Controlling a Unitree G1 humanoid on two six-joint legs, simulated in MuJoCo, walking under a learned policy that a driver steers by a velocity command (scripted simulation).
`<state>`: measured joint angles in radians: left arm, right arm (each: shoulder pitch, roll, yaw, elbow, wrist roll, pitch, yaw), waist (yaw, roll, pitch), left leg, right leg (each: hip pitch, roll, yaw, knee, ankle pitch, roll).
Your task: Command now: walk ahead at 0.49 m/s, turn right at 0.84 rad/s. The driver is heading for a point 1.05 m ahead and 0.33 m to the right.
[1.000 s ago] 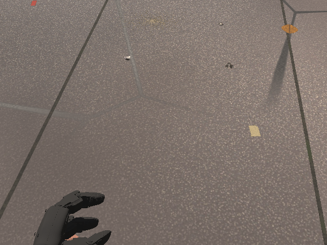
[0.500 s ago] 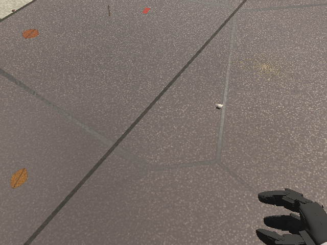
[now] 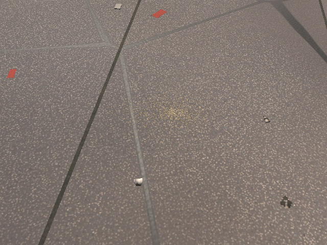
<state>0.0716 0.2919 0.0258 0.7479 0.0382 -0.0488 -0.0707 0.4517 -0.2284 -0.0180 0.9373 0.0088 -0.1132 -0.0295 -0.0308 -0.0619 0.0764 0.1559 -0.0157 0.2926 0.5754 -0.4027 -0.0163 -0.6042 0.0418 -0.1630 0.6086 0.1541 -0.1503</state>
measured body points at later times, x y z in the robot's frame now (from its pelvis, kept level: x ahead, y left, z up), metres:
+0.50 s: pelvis +0.22 +0.06 +0.03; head +0.24 +0.05 +0.48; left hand +0.44 +0.30 -0.07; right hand +0.29 -0.26 -0.06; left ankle +0.34 +0.16 -0.70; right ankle +0.19 -0.01 -0.71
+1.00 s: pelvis +0.43 -0.09 +0.01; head +0.47 -0.10 +0.46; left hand +0.77 -0.12 -0.05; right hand +0.16 -0.19 -0.10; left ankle +0.34 +0.15 -0.71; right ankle +0.46 -0.25 -0.70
